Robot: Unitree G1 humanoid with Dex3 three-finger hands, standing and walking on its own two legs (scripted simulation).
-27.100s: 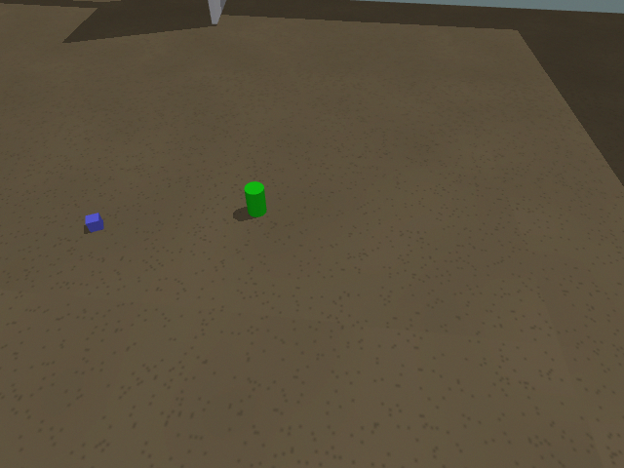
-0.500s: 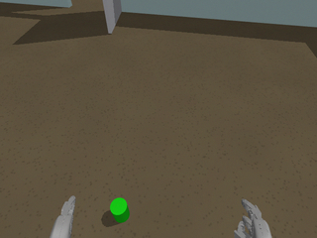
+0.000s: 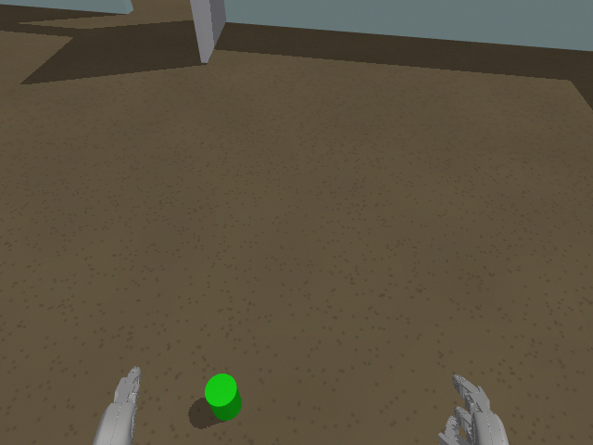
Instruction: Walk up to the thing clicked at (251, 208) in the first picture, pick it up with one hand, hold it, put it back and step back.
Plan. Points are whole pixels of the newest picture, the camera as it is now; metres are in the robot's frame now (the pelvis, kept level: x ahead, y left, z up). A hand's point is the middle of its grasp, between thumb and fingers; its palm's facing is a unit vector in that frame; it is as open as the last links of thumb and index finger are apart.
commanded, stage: home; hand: left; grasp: from the side
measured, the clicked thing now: (224, 397) +0.40 +0.22 -0.65
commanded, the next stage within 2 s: stand in 0.12 s
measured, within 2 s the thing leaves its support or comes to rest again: neither
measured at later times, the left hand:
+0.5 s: hand (164, 437) +0.17 +0.18 -0.06, palm faces +0.11 -0.95 -0.28, open 13.6 cm
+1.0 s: hand out of the picture +0.06 +0.26 -0.11, palm faces +0.00 -0.93 -0.36, open 7.4 cm
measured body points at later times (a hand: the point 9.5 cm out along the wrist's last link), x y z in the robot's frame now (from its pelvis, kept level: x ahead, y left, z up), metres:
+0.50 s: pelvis +0.00 +0.00 +0.00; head +0.02 +0.00 +0.45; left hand +0.16 +0.23 -0.03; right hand +0.17 -0.24 -0.07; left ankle +0.02 +0.13 -0.69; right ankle +0.00 -0.13 -0.69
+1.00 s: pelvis +0.00 +0.01 +0.04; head -0.01 +0.02 +0.49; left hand +0.06 +0.31 -0.09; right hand +0.08 -0.27 -0.09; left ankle +0.02 +0.13 -0.69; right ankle +0.00 -0.13 -0.69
